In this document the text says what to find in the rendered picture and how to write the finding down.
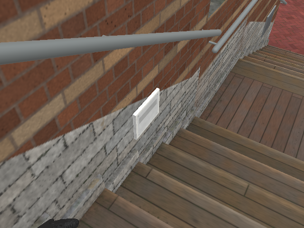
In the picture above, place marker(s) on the stairs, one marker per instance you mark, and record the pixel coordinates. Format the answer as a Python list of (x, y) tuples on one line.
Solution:
[(279, 59), (207, 177)]

